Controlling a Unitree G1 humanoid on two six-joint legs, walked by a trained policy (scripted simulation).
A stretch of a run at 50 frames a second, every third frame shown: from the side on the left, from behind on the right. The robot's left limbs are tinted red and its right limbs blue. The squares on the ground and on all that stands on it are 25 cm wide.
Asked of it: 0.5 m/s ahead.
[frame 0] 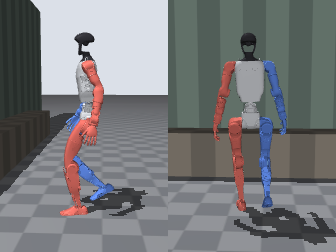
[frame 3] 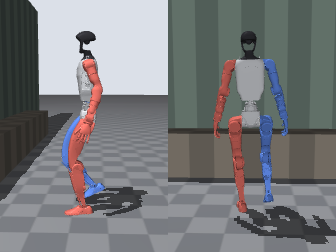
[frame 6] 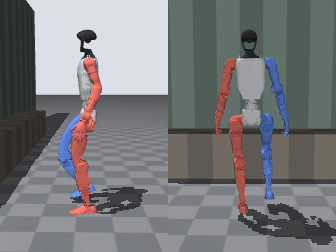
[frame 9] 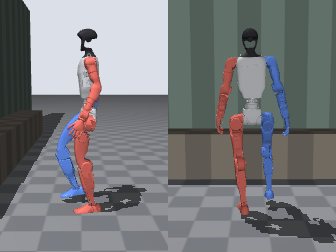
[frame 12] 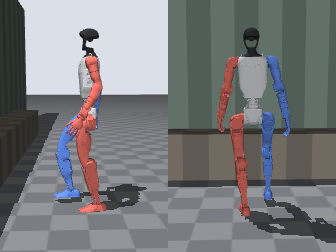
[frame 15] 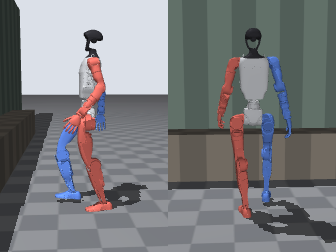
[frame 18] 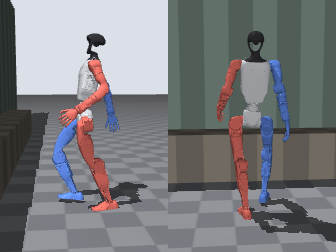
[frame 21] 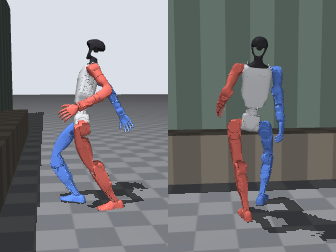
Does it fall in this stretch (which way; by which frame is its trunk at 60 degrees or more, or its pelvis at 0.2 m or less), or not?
no
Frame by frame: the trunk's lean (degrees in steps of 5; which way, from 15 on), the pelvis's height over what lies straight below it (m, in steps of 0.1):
0: 5, 0.8
3: 5, 0.8
6: 5, 0.8
9: 0, 0.8
12: 0, 0.8
15: 5, 0.8
18: 10, 0.7
21: 15 backward, 0.7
